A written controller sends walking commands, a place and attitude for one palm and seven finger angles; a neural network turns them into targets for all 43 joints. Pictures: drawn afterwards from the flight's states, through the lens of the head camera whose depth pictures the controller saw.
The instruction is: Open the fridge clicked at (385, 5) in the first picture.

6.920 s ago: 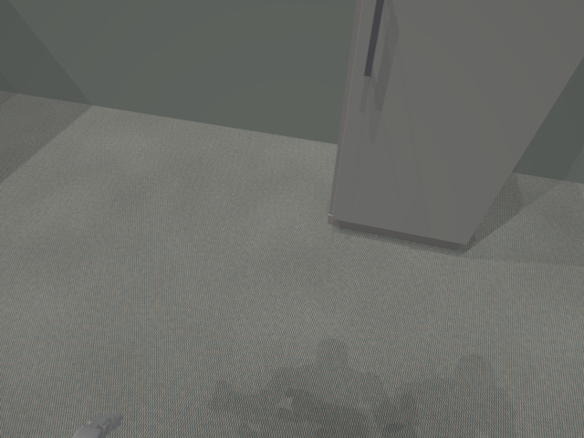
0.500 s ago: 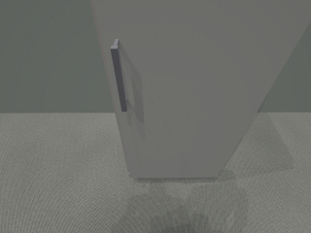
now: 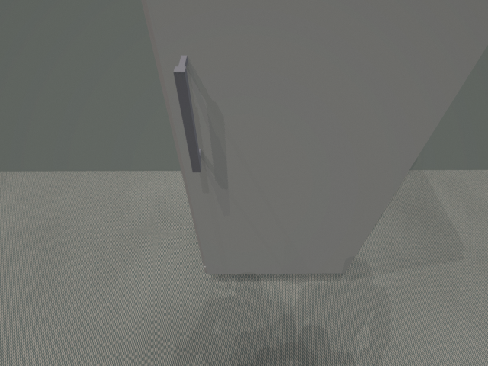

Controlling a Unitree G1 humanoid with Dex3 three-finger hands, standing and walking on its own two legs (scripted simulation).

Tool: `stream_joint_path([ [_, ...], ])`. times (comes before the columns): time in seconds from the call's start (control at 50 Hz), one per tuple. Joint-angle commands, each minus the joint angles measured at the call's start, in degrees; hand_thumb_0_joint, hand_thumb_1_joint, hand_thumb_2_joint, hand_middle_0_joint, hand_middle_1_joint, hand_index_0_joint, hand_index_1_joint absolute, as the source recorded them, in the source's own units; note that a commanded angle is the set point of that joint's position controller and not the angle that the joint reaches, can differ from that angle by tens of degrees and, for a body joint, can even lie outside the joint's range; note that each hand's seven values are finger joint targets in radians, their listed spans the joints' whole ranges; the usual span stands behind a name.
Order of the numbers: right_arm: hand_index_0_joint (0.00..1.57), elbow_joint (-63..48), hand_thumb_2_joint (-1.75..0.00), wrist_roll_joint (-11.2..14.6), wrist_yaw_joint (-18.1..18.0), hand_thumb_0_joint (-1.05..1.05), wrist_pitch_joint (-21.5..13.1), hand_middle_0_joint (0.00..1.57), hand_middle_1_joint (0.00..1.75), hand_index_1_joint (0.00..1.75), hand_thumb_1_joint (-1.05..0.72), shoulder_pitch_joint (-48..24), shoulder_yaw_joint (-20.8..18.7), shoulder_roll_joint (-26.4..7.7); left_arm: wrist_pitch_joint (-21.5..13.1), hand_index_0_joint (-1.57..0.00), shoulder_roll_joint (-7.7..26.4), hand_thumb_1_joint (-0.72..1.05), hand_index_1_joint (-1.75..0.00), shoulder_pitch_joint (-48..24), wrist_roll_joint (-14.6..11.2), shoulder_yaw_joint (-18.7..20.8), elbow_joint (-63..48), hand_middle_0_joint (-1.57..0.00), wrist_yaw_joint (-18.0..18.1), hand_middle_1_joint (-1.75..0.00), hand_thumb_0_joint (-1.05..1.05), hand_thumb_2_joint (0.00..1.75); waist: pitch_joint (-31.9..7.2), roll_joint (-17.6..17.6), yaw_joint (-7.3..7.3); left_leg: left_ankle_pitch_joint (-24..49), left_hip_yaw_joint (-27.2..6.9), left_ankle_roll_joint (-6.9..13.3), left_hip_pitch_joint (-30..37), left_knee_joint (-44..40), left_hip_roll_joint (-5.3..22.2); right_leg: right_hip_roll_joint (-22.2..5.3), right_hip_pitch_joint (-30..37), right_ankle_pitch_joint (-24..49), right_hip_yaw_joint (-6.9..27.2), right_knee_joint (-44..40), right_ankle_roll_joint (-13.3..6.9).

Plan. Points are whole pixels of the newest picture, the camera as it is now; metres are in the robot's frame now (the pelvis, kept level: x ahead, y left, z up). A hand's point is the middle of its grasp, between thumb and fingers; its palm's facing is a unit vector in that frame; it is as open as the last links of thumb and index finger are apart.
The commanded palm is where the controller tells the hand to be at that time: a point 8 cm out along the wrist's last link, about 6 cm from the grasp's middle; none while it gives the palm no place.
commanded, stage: raise the hand to about handle height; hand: left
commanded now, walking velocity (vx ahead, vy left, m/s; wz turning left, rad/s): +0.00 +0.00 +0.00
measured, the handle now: (191, 120) +0.52 +0.14 +0.12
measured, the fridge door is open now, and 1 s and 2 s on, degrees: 0 0 0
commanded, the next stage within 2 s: none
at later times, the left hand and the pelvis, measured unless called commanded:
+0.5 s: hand (120, 358) +0.14 +0.21 -0.05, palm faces +0.11 -0.99 -0.05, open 8.5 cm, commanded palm +0.12 +0.27 -0.02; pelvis -0.03 -0.01 -0.08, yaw +1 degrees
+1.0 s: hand (78, 304) +0.19 +0.26 +0.04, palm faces +0.19 -0.98 -0.09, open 11.6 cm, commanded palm +0.16 +0.30 +0.05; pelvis -0.03 +0.01 -0.05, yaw +1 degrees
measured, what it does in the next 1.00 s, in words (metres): stands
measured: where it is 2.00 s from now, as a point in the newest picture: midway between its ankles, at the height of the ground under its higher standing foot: outside the picture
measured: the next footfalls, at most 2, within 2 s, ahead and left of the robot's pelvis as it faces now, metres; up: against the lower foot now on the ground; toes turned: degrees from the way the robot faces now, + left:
none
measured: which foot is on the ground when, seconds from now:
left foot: down 0.00-1.00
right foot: down 0.00-1.00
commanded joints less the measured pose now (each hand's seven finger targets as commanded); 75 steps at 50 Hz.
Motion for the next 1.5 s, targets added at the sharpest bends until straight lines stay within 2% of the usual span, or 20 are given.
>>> stream_joint_path([
  [0.0,0.20,-2.0,-0.90,0.1,-0.5,0.00,-1.1,0.20,0.30,0.30,-0.90,1.8,-1.1,-7.4,-0.7,-0.20,8.0,0.90,-0.30,1.4,-0.1,1.5,-2.1,-0.20,0.8,-0.30,0.00,0.90,-1.1,0.1,-0.22,10.0,-3.9,2.2,-1.5,-3.9,5.4,-6.0,1.7,10.8,6.2,-4.4,-1.3],
  [0.04,0.20,-2.0,-0.90,0.1,-0.5,0.00,-1.1,0.20,0.30,0.30,-0.90,1.6,-1.2,-7.6,-0.8,-0.20,8.2,0.90,-0.30,1.2,-0.1,1.6,-2.1,-0.20,0.7,-0.30,0.00,0.90,-1.1,-0.1,-0.24,10.2,-3.9,2.2,-1.5,-3.9,5.4,-6.0,1.8,11.2,6.4,-4.5,-1.3],
  [0.06,0.20,-8.7,-0.90,-0.2,0.0,0.00,-1.2,0.20,0.30,0.30,-0.90,-0.9,-1.8,-11.4,-1.6,-0.20,13.8,0.90,-0.30,3.5,0.8,0.8,-5.9,-0.20,1.0,-0.30,0.00,0.90,3.2,-2.0,-0.95,15.4,-3.9,1.6,-2.3,-0.3,3.7,-5.3,1.0,20.2,5.3,-4.5,-0.9],
  [0.08,0.20,-25.7,-0.90,2.5,-1.8,0.00,-9.7,0.20,0.30,0.30,-0.90,-1.0,-2.3,-13.4,-11.3,-0.20,22.0,0.88,-0.32,-39.0,-9.6,14.8,-83.2,-0.20,2.0,-0.32,0.00,0.89,-29.5,11.0,-4.72,20.7,0.9,3.2,10.7,1.7,-1.5,-1.0,5.3,22.7,5.4,-0.3,0.4],
  [0.1,0.20,-23.8,-0.90,2.5,-3.4,0.00,-13.7,0.20,0.30,0.30,-0.90,-1.3,-0.8,-10.0,-7.8,-0.20,14.5,0.85,-0.33,-5.3,-8.3,9.4,-69.3,-0.20,3.7,-0.33,0.00,0.88,-24.6,15.1,0.82,24.0,2.3,1.6,11.7,-0.3,0.4,-0.2,3.0,12.3,1.9,2.4,-0.7],
  [0.12,0.20,-18.7,-0.90,3.1,-3.9,0.00,-14.2,0.20,0.30,0.30,-0.90,-4.6,-0.6,-9.5,-5.7,-0.21,5.4,0.83,-0.34,-1.1,-9.4,5.7,-54.3,-0.21,5.4,-0.34,0.00,0.87,-11.4,6.4,-1.43,15.6,2.0,1.6,4.6,-0.2,1.1,0.2,-2.3,8.7,0.2,0.2,-0.3],
  [0.14,0.20,-23.3,-0.90,4.1,-2.9,0.00,-15.3,0.20,0.30,0.30,-0.90,-4.1,-1.5,-9.6,-4.6,-0.21,-0.2,0.81,-0.36,2.0,-11.4,1.4,-59.8,-0.21,4.7,-0.36,0.00,0.86,-2.7,2.3,-2.48,7.3,-0.5,2.2,-0.9,-1.1,0.6,-0.7,-4.5,4.5,-0.1,-1.1,0.0],
  [0.16,0.20,-25.7,-0.90,3.8,-2.9,0.00,-16.4,0.20,0.30,0.30,-0.90,-4.3,-2.1,-10.2,-5.4,-0.21,-0.7,0.78,-0.37,2.7,-11.5,3.2,-59.7,-0.21,3.8,-0.37,0.00,0.85,3.8,-3.8,-3.69,2.4,-1.3,2.8,-6.3,0.2,-0.2,-0.5,-8.6,0.5,-0.7,-1.1,0.2],
  [0.2,0.20,-27.8,-0.90,2.1,-2.5,0.00,-18.6,0.20,0.30,0.30,-0.90,-3.0,-4.0,-10.4,-12.5,-0.21,4.4,0.74,-0.40,5.9,-11.4,9.8,-61.4,-0.21,1.8,-0.40,0.00,0.83,-3.5,-8.8,-0.58,2.7,-1.5,2.8,-9.9,6.4,-1.3,-0.5,-11.0,-1.5,-0.1,3.2,0.6],
  [0.26,0.20,-31.5,-0.90,1.3,-0.1,0.00,-19.3,0.20,0.30,0.30,-0.90,-4.5,-5.3,-9.0,-22.0,-0.22,2.8,0.67,-0.45,24.6,-13.8,15.1,-52.2,-0.22,-5.1,-0.45,0.00,0.80,-7.4,-10.5,4.56,4.2,-1.3,1.4,-20.8,15.2,-2.0,-0.8,-12.5,4.5,1.2,12.7,0.5],
  [0.28,0.20,-31.9,-0.90,0.9,0.8,0.00,-19.6,0.20,0.30,0.30,-0.90,-6.3,-5.1,-9.1,-25.9,-0.22,0.4,0.64,-0.47,25.4,-15.3,13.3,-51.5,-0.22,-8.4,-0.47,0.00,0.79,-5.9,-10.9,4.16,3.0,-1.0,0.9,-25.7,19.1,-2.2,-1.2,-15.4,6.5,1.6,16.6,0.7],
  [0.34,0.20,-35.5,-0.90,0.6,2.4,0.00,-20.2,0.20,0.30,0.30,-0.90,-8.0,-6.3,-10.4,-34.8,-0.22,6.1,0.57,-0.51,24.3,-16.5,18.3,-54.4,-0.22,-17.8,-0.51,0.00,0.76,-13.9,-5.0,4.90,1.6,-0.3,0.4,-34.3,28.4,-3.0,-2.0,-17.3,10.7,5.1,25.6,0.0],
  [0.42,0.20,-41.9,-0.90,1.6,1.2,0.00,-19.4,0.20,0.30,0.30,-0.90,-7.5,-5.9,-10.5,-27.9,-0.23,10.5,0.48,-0.57,15.2,-19.9,20.6,-71.3,-0.23,-20.1,-0.57,0.00,0.72,-22.5,1.5,3.95,0.2,1.0,1.6,-32.6,30.7,-3.9,-2.0,-16.0,2.4,8.4,23.4,0.9],
  [0.58,0.20,-36.8,-0.90,2.1,-3.4,0.00,-21.7,0.20,0.30,0.30,-0.90,-3.2,-3.7,-11.6,-30.3,-0.24,9.5,0.29,-0.69,-3.6,-19.0,13.0,-85.1,-0.24,-17.3,-0.69,0.00,0.64,-14.9,2.3,-4.04,-5.3,-4.3,2.7,-28.4,31.8,-0.5,1.2,-27.7,-7.5,4.6,22.3,0.5],
  [0.64,0.20,-36.4,-0.90,3.0,-4.8,0.00,-21.9,0.20,0.30,0.30,-0.90,-3.7,-2.8,-11.9,-24.5,-0.25,12.4,0.22,-0.74,-1.8,-18.6,14.5,-79.4,-0.25,-19.4,-0.74,0.00,0.61,-13.3,1.4,-3.17,-9.6,-4.6,2.2,-29.2,28.5,-0.8,0.8,-25.4,-14.1,5.0,18.5,0.8],
  [0.76,0.20,-39.0,-0.90,3.6,-5.7,0.00,-20.0,0.20,0.30,0.30,-0.90,-6.7,-1.9,-9.9,-9.5,-0.26,17.1,0.08,-0.82,7.6,-21.0,26.3,-73.1,-0.26,-17.1,-0.82,0.00,0.55,-18.1,-0.6,4.10,-5.7,-4.0,1.3,-25.8,21.8,-1.9,-0.3,-13.8,-13.4,4.3,14.2,1.3],
  [0.96,0.20,-36.4,-0.90,2.8,-4.5,0.00,-23.0,0.20,0.30,0.30,-0.90,-3.8,-1.6,-11.8,-16.8,-0.27,13.7,-0.15,-0.98,-1.6,-19.2,19.3,-79.3,-0.27,-13.4,-0.98,0.00,0.45,-11.0,2.4,-0.23,-4.3,-4.5,1.2,-20.0,17.4,-1.1,1.4,-16.2,-7.7,1.1,13.5,0.9],
  [1.16,0.20,-35.5,-0.90,3.4,-5.9,0.00,-22.3,0.20,0.30,0.30,-0.90,-4.4,-1.2,-11.8,-11.6,-0.29,21.1,-0.38,-1.12,-7.0,-20.6,27.4,-80.7,-0.29,-14.7,-1.12,0.00,0.35,-16.6,5.1,2.93,8.5,-4.3,0.9,-11.5,13.2,-1.3,1.5,-5.5,7.0,-0.4,11.6,0.4],
  [1.28,0.20,-34.8,-0.90,4.3,-6.0,0.00,-21.2,0.20,0.30,0.30,-0.90,-5.2,-0.6,-11.8,-5.9,-0.30,18.4,-0.50,-1.20,-11.7,-21.5,24.0,-73.9,-0.30,-17.7,-1.20,0.00,0.30,-10.6,3.7,2.09,9.6,-3.5,0.9,-9.7,10.6,-1.2,1.7,-4.8,10.4,-0.4,8.2,0.8],
  [1.48,0.20,-35.1,-0.90,4.3,-7.3,0.00,-19.2,0.20,0.30,0.30,-0.90,-7.5,0.2,-11.6,-1.6,-0.30,26.0,-0.50,-1.20,-27.5,-21.5,29.3,-74.9,-0.30,-19.6,-1.20,0.00,0.30,-15.7,3.5,2.45,13.1,-3.1,1.5,-3.1,8.0,-1.3,1.3,1.1,15.0,0.5,4.6,0.8],
])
